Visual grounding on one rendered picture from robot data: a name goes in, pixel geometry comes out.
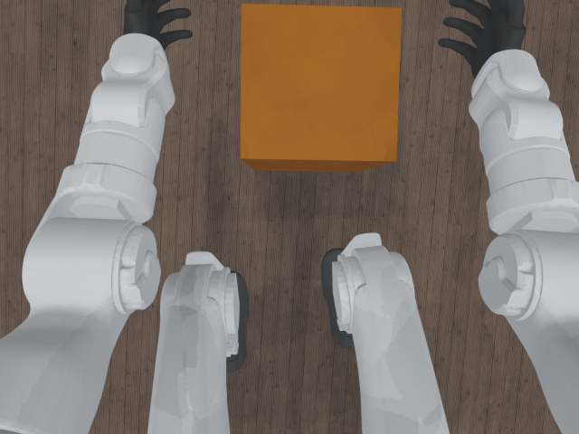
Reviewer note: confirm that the left robot shin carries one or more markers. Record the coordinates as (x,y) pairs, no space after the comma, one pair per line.
(169,288)

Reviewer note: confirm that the left robot forearm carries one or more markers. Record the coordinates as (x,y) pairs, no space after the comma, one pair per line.
(114,169)

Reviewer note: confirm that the robot left upper arm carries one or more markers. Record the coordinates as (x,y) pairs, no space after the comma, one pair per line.
(83,278)

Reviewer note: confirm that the right robot forearm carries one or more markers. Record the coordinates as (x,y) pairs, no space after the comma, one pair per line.
(526,158)

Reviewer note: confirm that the right robot hand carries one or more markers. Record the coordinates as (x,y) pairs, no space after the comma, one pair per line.
(503,30)

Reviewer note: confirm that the carton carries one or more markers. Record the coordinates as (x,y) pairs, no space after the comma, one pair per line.
(319,87)

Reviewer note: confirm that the robot left foot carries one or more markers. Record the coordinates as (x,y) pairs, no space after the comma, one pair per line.
(235,361)

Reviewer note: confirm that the left robot hand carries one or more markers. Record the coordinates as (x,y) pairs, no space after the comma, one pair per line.
(141,16)

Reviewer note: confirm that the robot right upper arm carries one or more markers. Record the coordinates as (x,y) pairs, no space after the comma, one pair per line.
(532,279)

